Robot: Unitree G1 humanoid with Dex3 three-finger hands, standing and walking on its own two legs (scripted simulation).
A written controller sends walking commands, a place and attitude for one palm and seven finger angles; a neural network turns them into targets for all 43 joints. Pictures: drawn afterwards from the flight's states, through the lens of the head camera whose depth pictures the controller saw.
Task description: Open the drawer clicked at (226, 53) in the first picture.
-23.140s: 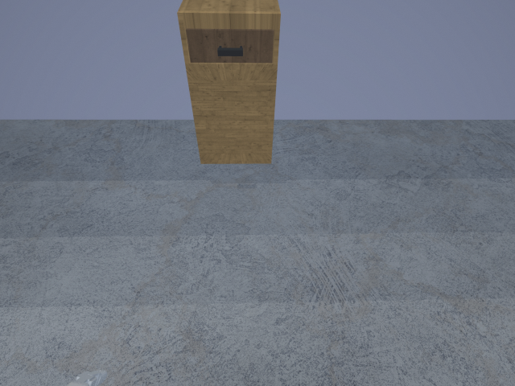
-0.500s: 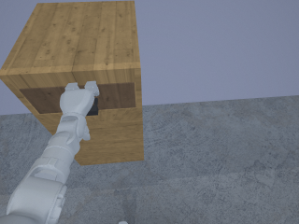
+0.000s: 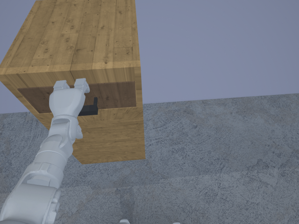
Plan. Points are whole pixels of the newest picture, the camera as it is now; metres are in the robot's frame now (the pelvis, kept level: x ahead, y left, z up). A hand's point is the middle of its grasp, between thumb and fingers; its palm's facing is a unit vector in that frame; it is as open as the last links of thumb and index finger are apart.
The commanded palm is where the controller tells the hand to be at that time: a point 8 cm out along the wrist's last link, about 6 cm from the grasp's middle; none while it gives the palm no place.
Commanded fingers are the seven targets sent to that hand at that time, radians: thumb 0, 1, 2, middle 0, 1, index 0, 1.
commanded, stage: re-aim the fingers above the handle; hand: left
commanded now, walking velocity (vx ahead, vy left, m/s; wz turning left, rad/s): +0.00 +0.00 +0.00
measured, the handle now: (81, 105) +0.50 +0.24 -0.05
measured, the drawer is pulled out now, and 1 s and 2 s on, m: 0.00 0.00 0.00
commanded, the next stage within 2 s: lower the fingers behind the handle in 0.52 s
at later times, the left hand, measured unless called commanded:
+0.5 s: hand (63, 111) +0.43 +0.25 +0.02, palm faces +0.05 +0.05 -1.00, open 13.8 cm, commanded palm +0.39 +0.23 +0.07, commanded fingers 0.00 -0.50 0.30 -0.30 -1.20 -0.30 -1.20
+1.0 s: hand (66, 126) +0.40 +0.26 -0.02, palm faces -0.05 +0.03 -1.00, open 13.8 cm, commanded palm +0.39 +0.23 +0.04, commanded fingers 0.00 -0.50 0.30 -0.30 -1.20 -0.30 -1.20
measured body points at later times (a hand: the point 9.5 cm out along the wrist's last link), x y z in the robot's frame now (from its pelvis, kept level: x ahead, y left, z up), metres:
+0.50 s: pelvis -0.01 +0.00 +0.00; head +0.08 -0.01 +0.44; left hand +0.42 +0.25 +0.07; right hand +0.07 -0.27 -0.14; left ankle -0.01 +0.10 -0.70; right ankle -0.03 -0.11 -0.70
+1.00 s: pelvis -0.02 +0.00 -0.01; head +0.08 -0.01 +0.43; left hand +0.40 +0.25 +0.03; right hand +0.05 -0.26 -0.15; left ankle -0.01 +0.10 -0.70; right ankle -0.03 -0.11 -0.70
